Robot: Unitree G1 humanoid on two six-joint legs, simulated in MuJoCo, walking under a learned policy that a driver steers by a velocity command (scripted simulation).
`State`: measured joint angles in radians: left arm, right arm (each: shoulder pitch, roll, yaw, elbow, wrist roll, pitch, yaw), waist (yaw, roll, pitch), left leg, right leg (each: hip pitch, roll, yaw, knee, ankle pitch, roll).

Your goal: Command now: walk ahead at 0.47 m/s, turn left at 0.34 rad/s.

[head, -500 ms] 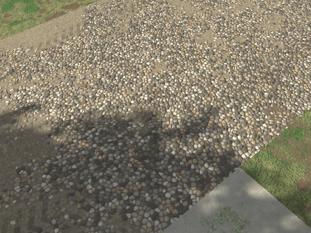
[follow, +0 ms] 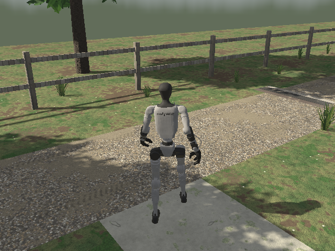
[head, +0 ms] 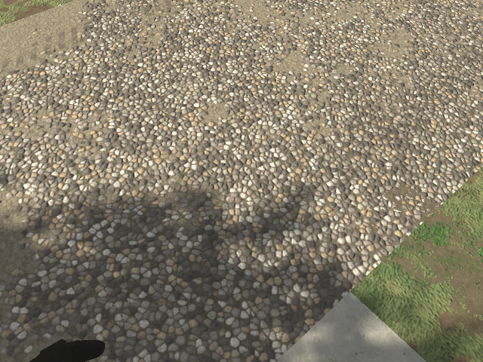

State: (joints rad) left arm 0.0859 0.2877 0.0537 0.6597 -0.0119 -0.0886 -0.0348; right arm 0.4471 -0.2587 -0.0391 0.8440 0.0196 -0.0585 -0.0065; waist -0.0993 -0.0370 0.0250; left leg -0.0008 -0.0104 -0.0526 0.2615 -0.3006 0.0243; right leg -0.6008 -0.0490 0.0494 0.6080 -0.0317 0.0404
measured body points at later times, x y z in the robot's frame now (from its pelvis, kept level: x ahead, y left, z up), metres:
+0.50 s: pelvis +0.26 -0.01 -0.01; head +0.29 +0.01 +0.44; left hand +0.21 +0.29 -0.13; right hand +0.53 -0.19 -0.08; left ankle +0.39 +0.18 -0.70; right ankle +0.20 -0.15 -0.74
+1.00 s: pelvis +0.51 +0.13 +0.00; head +0.53 +0.17 +0.45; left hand +0.57 +0.46 -0.08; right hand +0.72 -0.08 -0.10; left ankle +0.42 +0.17 -0.74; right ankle +0.77 +0.09 -0.70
